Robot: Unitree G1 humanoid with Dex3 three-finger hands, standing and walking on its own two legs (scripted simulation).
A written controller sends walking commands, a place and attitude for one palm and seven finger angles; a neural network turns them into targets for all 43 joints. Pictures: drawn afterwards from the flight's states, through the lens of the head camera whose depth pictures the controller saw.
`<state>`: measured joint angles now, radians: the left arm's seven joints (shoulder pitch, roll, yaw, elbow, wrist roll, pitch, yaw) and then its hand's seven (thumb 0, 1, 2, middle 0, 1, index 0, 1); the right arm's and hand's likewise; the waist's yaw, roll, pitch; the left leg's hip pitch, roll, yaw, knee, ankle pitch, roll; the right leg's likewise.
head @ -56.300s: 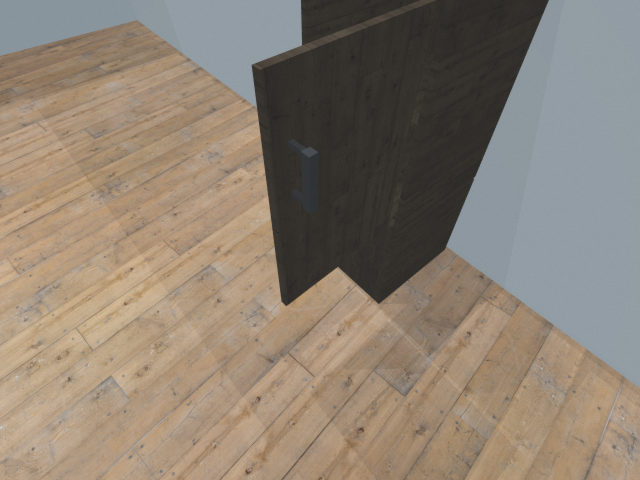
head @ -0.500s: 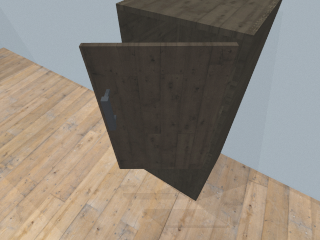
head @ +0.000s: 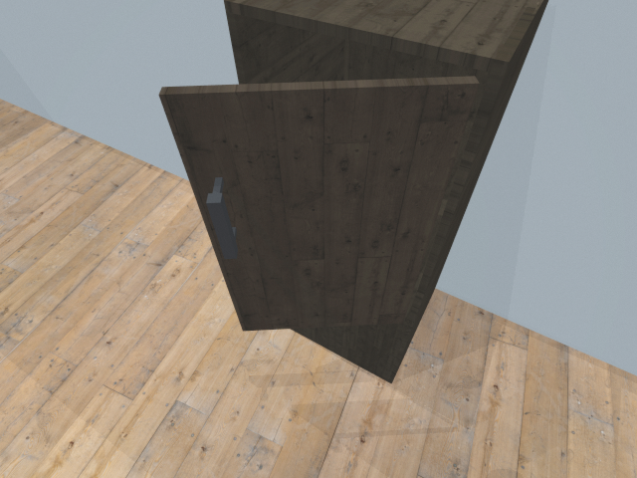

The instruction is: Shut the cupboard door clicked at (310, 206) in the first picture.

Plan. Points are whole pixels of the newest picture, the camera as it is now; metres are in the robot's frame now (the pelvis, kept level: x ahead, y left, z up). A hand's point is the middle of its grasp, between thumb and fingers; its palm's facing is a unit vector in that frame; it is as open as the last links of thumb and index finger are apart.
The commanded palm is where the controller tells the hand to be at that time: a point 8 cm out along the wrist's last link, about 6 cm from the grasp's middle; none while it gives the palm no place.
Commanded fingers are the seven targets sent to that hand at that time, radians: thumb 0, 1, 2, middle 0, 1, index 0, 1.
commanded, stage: come to a stop and stand still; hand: left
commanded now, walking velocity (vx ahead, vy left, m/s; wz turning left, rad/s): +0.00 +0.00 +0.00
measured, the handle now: (224, 219) +0.45 +0.16 +0.06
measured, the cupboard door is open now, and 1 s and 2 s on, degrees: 33 33 33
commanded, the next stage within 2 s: look again from close up in 0.94 s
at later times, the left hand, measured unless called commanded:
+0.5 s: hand out of the picture +0.03 +0.15 -0.17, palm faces +0.01 -0.98 -0.21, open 7.3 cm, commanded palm none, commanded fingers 0.00 0.90 0.90 -0.20 -0.30 -0.20 -0.30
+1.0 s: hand out of the picture +0.04 +0.12 -0.17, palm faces +0.02 -0.98 -0.21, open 7.3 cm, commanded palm none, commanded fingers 0.00 0.90 0.90 -0.20 -0.30 -0.20 -0.30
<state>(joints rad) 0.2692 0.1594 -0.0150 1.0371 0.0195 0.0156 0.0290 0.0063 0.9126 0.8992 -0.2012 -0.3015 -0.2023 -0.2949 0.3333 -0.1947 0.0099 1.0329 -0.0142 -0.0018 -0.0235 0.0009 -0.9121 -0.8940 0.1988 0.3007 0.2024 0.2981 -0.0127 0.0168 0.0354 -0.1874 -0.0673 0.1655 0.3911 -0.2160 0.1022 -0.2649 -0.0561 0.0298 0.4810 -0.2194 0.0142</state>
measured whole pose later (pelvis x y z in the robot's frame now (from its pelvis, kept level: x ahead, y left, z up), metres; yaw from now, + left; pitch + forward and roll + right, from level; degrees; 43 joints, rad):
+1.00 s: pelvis +0.04 -0.05 +0.00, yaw +1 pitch +0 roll +1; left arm 0.27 0.15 -0.02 1.12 0.01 -0.02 0.04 0.01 0.92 0.90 -0.20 -0.30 -0.20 -0.29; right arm 0.27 -0.15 0.02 1.14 -0.01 -0.02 -0.04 0.00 -0.91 -0.89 0.20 0.30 0.20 0.30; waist 0.00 0.01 0.04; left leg -0.11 0.01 0.11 0.37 -0.25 0.02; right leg -0.17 0.01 -0.02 0.42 -0.25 -0.03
